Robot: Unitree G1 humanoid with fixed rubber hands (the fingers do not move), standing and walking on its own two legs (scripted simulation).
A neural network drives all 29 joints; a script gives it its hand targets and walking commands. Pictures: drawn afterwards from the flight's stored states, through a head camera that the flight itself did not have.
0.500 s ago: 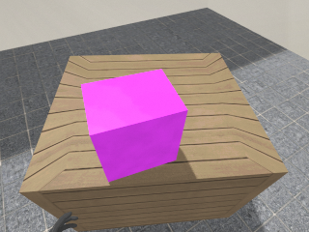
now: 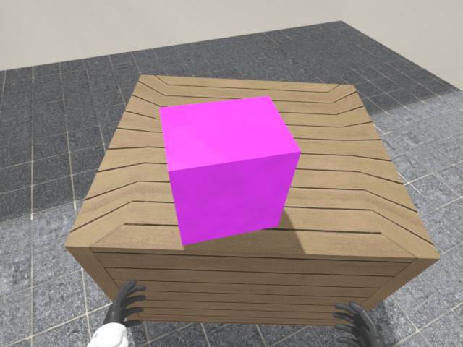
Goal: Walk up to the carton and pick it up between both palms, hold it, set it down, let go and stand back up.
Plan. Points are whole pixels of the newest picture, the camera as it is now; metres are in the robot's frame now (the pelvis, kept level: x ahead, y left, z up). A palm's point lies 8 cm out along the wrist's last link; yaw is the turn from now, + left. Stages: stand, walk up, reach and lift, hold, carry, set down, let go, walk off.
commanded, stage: reach and lift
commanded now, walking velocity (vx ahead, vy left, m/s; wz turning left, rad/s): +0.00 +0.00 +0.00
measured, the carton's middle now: (224, 172) +0.48 +0.03 -0.01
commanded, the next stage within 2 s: none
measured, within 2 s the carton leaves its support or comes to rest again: neither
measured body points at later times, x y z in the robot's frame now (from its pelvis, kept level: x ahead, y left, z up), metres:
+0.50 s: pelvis +0.02 -0.02 +0.01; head +0.02 -0.02 +0.45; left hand +0.22 +0.20 -0.06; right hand +0.22 -0.25 -0.07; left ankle +0.01 +0.12 -0.73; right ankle +0.04 -0.12 -0.73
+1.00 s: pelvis +0.04 -0.01 +0.00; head +0.03 +0.01 +0.45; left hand +0.26 +0.18 -0.02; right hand +0.28 -0.24 -0.03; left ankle +0.01 +0.12 -0.73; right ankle +0.04 -0.12 -0.73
